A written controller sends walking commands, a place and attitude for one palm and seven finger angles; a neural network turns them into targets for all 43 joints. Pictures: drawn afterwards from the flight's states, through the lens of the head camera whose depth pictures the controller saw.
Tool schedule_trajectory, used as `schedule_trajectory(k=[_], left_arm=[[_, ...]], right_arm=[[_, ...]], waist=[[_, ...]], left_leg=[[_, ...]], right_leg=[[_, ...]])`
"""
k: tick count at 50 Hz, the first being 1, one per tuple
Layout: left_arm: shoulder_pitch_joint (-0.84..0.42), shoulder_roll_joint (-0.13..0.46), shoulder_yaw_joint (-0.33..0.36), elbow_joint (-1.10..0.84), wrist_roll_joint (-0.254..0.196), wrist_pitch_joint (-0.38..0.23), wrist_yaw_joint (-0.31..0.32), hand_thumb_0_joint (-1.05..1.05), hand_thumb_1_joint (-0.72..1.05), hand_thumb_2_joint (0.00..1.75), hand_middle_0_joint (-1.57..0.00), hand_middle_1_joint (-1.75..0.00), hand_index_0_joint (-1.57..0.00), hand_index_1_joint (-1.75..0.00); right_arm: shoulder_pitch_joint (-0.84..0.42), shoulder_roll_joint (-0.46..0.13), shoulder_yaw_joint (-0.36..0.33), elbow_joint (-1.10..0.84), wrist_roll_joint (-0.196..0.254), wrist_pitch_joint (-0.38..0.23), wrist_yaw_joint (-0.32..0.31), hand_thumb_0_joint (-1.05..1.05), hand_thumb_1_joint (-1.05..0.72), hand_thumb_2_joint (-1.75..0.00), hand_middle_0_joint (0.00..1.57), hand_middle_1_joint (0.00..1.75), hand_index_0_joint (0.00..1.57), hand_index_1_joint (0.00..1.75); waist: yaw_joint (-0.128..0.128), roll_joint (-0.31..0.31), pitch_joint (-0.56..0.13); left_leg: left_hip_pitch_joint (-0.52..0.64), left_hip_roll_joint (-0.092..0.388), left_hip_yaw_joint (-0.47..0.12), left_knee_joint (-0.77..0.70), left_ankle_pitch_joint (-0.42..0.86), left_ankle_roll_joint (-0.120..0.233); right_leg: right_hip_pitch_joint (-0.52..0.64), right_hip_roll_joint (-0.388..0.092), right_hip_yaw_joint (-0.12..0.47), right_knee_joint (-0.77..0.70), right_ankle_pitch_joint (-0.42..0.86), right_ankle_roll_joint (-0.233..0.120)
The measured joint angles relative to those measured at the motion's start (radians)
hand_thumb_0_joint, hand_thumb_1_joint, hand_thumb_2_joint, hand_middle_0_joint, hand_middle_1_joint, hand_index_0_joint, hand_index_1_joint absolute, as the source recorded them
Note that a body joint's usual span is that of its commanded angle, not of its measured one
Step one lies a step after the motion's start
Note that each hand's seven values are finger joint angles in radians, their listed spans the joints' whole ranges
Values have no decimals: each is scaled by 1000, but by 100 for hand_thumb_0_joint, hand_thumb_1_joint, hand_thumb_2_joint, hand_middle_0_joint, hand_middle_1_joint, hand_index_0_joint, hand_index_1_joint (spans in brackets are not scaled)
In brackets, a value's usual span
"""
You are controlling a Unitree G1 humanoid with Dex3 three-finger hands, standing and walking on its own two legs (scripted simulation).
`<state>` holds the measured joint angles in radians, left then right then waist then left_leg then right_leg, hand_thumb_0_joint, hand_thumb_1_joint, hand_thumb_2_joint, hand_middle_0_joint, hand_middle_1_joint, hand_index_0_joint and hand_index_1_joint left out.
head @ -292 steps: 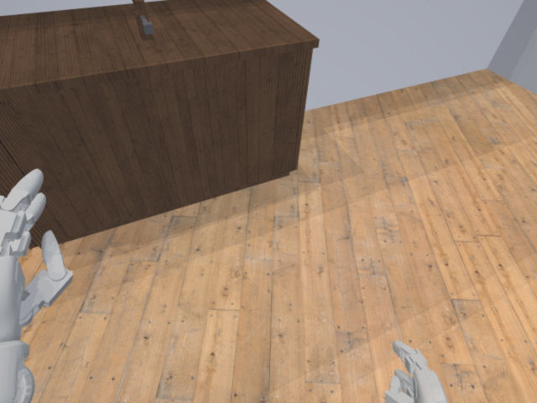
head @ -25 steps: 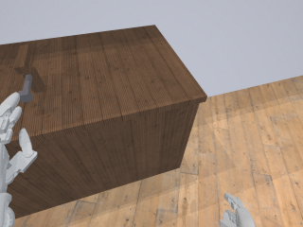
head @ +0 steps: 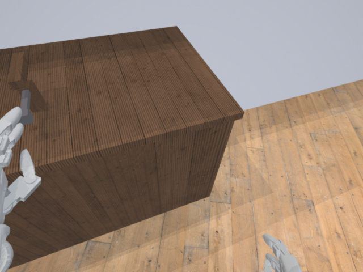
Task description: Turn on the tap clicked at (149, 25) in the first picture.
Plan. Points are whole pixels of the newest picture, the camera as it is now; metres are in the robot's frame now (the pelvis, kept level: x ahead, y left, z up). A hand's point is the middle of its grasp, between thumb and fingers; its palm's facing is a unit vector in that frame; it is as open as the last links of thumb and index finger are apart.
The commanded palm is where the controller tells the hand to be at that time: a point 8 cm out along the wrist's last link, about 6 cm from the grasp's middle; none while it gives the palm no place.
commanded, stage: come to a stop and stand still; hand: left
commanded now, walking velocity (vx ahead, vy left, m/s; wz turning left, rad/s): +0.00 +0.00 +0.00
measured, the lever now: (24, 117) +0.43 +0.42 +0.07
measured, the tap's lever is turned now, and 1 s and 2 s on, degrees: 0 0 0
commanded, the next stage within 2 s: look again from close up in 0.46 s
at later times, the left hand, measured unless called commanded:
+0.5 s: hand (22, 170) +0.24 +0.28 +0.16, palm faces +0.41 -0.84 -0.36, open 7.4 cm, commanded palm +0.18 +0.31 +0.17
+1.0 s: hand (20, 178) +0.22 +0.27 +0.16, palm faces +0.42 -0.83 -0.36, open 7.4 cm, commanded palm +0.17 +0.31 +0.17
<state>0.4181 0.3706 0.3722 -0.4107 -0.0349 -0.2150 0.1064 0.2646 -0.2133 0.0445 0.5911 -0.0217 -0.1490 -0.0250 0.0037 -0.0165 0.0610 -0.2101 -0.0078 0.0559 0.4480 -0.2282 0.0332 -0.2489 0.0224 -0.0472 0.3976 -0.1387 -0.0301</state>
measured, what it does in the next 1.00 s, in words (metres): stands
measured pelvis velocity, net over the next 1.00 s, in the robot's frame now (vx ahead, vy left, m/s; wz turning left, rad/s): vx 0.01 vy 0.02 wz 0.01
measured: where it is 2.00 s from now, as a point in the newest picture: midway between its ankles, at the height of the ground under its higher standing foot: outside the picture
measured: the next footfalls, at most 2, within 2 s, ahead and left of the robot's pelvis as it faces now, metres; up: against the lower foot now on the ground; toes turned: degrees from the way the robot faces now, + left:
right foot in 1.66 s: +0.21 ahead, -0.03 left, +0.00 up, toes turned -6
left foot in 1.90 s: +0.23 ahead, +0.22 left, +0.00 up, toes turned +2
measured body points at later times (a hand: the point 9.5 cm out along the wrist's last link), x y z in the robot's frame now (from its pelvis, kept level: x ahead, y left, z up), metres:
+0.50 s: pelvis +0.02 +0.03 +0.00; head +0.05 +0.04 +0.45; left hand +0.21 +0.32 +0.18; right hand +0.22 -0.18 -0.07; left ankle +0.01 +0.09 -0.74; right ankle +0.05 -0.10 -0.74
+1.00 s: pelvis +0.01 +0.02 +0.00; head +0.03 +0.03 +0.45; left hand +0.19 +0.32 +0.18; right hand +0.19 -0.20 -0.08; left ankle +0.01 +0.09 -0.74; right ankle +0.05 -0.10 -0.74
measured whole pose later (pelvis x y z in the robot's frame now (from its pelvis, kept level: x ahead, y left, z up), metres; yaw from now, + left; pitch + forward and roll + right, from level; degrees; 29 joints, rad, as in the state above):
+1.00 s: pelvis +0.01 +0.02 +0.00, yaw +1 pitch +0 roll -1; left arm 0.44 0.33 0.34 -0.46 -0.05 -0.18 0.13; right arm 0.20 -0.21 0.03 0.58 -0.02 -0.08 -0.05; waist 0.02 0.01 0.04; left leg -0.19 -0.04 0.06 0.41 -0.22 0.06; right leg -0.22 -0.01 -0.04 0.36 -0.13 0.01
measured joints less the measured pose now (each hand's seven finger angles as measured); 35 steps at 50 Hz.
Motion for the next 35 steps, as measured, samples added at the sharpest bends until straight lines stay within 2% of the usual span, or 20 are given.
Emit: schedule_trajectory(k=[3, 8, 13, 19, 28, 35], left_arm=[[-13, -12, 15, -9, -3, -4, 9, 1, 89, 90, -22, -30, -21, -30], [-20, -45, -13, -10, 1, 1, 10, 1, 89, 90, -21, -30, -20, -30], [-20, -49, -36, -14, 2, 19, 5, 1, 89, 90, -21, -30, -20, -30], [-10, -29, -26, -53, -7, 27, 6, 1, 89, 90, -21, -30, -21, -30], [-3, -33, -23, -57, -13, 36, 14, 1, 89, 90, -21, -30, -21, -30], [6, -35, -31, -64, -13, 44, 21, 1, 89, 90, -21, -30, -20, -30]], right_arm=[[-12, -4, -1, 10, -2, -2, 5, 1, -90, -90, 20, 30, 21, 30], [-48, -4, -7, 10, -1, 6, 7, 1, -90, -90, 20, 30, 21, 30], [-89, 2, -8, -17, -1, 20, 2, 1, -90, -90, 20, 30, 21, 30], [-115, 10, -6, -45, -2, 34, 0, 1, -90, -90, 20, 30, 21, 30], [-99, 11, -4, -37, 0, 57, -6, 1, -90, -90, 20, 30, 21, 30], [-82, 9, -5, -24, 1, 64, -11, 1, -90, -90, 20, 30, 21, 30]], waist=[[12, 8, -1], [24, 14, -10], [24, 11, -5], [26, 5, 4], [35, 5, -1], [27, 9, 0]], left_leg=[[5, -5, -1, -9, -1, 6], [17, -16, 1, -24, -2, 16], [23, -24, 2, -30, -5, 23], [23, -28, 2, -29, -8, 28], [22, -33, 3, -32, -8, 33], [22, -36, 3, -31, -4, 35]], right_leg=[[9, -5, -1, -15, 2, 7], [19, -14, 3, -26, -1, 19], [23, -22, 5, -26, -6, 27], [25, -26, 5, -28, -8, 33], [26, -30, 6, -35, -4, 39], [26, -34, 6, -33, -2, 41]])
